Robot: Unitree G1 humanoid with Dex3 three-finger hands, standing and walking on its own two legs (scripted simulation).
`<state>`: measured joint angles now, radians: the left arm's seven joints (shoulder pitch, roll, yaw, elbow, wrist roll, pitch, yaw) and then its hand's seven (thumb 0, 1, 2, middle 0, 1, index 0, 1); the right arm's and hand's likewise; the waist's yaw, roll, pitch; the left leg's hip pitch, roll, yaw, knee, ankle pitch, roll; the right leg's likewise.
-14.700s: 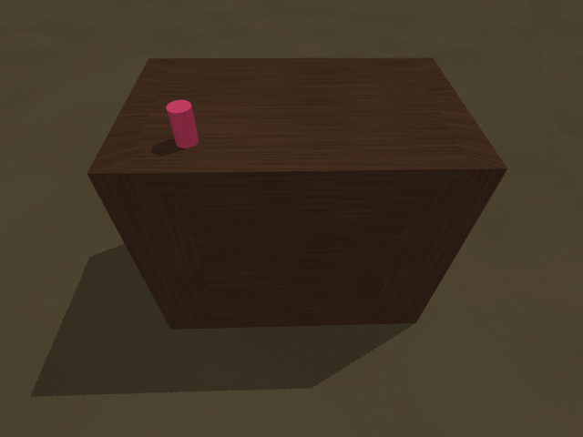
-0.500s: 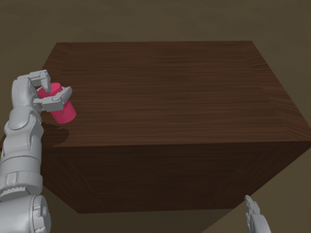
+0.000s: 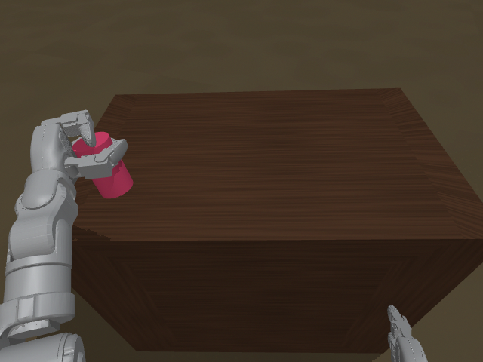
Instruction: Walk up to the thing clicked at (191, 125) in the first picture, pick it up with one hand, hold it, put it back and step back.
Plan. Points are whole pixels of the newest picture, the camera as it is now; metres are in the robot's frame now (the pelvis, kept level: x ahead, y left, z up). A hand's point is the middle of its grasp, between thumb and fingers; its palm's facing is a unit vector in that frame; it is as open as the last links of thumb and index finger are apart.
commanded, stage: lift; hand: left
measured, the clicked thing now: (104, 165) +0.39 +0.22 +0.16
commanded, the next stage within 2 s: hold in 0.74 s
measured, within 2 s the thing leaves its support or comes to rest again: neither
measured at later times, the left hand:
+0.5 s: hand (86, 137) +0.34 +0.19 +0.25, palm faces +0.18 -0.98 +0.00, open 4.8 cm
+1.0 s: hand (73, 128) +0.32 +0.19 +0.28, palm faces +0.17 -0.99 +0.00, open 4.8 cm
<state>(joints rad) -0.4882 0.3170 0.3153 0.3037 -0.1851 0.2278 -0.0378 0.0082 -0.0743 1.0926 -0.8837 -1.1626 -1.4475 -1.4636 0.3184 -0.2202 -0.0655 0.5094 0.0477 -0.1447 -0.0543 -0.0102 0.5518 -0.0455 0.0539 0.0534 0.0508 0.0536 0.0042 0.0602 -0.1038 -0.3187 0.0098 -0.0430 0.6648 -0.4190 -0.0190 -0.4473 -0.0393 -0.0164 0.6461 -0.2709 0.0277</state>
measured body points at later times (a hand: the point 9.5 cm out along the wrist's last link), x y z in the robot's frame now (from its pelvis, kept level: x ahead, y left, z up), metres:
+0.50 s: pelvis -0.01 +0.00 +0.01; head -0.04 -0.03 +0.45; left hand +0.33 +0.24 +0.26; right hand +0.15 -0.26 -0.07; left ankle -0.05 +0.13 -0.72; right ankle +0.03 -0.14 -0.72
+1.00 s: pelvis -0.02 +0.00 +0.01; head -0.05 -0.03 +0.45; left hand +0.31 +0.24 +0.28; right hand +0.16 -0.26 -0.08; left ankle -0.05 +0.13 -0.72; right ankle +0.03 -0.14 -0.72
